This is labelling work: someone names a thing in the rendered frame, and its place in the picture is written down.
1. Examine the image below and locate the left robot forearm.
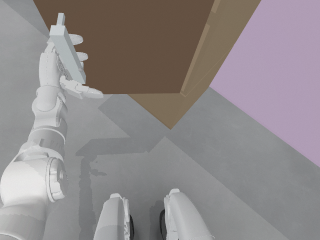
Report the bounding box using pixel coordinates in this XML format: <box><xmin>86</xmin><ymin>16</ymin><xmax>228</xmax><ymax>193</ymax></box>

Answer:
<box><xmin>0</xmin><ymin>85</ymin><xmax>68</xmax><ymax>204</ymax></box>

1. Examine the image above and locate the left robot hand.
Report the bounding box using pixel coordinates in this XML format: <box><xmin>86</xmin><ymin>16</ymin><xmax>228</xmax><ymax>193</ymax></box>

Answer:
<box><xmin>39</xmin><ymin>34</ymin><xmax>104</xmax><ymax>100</ymax></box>

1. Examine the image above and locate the robot left thigh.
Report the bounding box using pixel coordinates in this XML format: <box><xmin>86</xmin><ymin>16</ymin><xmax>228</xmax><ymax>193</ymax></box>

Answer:
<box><xmin>93</xmin><ymin>197</ymin><xmax>130</xmax><ymax>240</ymax></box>

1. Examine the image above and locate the left robot upper arm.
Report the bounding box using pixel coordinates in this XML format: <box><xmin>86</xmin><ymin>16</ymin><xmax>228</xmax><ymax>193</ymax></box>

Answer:
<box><xmin>0</xmin><ymin>157</ymin><xmax>69</xmax><ymax>240</ymax></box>

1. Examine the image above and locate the handle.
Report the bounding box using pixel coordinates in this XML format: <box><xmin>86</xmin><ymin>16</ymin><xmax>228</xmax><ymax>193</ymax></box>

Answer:
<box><xmin>49</xmin><ymin>13</ymin><xmax>86</xmax><ymax>84</ymax></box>

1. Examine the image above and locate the robot right shin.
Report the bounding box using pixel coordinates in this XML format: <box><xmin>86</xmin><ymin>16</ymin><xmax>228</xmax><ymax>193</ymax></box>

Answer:
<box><xmin>165</xmin><ymin>188</ymin><xmax>180</xmax><ymax>240</ymax></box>

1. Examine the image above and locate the cupboard door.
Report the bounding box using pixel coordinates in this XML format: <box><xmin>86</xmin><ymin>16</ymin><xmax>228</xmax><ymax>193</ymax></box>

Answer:
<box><xmin>33</xmin><ymin>0</ymin><xmax>215</xmax><ymax>95</ymax></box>

